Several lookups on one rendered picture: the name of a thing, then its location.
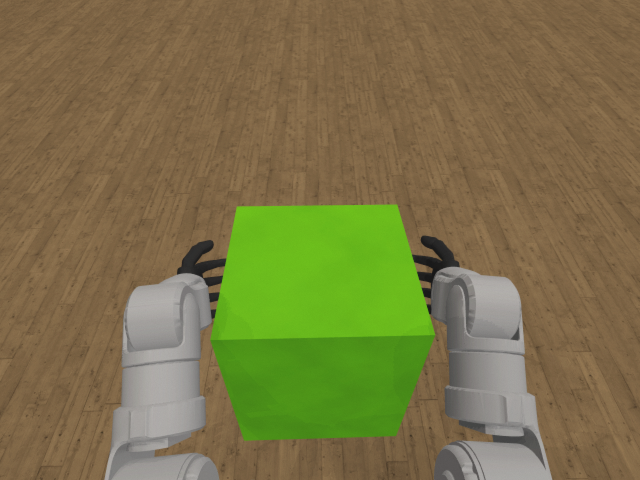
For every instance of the robot left hand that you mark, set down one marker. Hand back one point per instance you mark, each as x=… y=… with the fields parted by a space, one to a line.
x=189 y=266

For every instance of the robot right hand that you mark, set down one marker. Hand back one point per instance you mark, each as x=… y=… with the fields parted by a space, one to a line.
x=443 y=252

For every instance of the robot right upper arm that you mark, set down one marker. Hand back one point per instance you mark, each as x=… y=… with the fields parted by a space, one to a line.
x=474 y=460

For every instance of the robot right forearm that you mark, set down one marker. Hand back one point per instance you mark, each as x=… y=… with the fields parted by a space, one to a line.
x=487 y=391

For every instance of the robot left upper arm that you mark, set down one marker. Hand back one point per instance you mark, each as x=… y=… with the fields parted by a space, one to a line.
x=189 y=466

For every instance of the carton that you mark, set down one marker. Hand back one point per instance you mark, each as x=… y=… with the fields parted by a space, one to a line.
x=321 y=328

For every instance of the robot left forearm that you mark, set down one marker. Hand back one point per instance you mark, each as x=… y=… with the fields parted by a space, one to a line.
x=160 y=402

